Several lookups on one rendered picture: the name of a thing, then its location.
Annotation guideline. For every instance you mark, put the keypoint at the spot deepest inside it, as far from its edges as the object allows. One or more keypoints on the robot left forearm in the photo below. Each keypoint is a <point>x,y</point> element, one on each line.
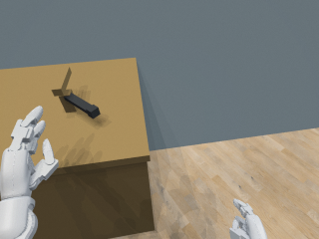
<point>17,220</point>

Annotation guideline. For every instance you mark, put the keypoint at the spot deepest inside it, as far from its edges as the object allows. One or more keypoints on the left robot hand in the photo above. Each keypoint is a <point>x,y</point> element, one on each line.
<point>16,163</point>

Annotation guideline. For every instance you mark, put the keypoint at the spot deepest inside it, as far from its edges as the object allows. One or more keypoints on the tap lever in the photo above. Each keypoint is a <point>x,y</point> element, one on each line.
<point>91,110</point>

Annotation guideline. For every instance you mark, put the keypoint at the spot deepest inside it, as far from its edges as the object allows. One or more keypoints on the counter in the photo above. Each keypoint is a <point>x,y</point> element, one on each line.
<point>101,189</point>

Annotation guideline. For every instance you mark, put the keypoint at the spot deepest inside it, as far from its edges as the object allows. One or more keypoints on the right robot hand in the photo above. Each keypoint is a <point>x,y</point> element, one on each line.
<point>250,228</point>

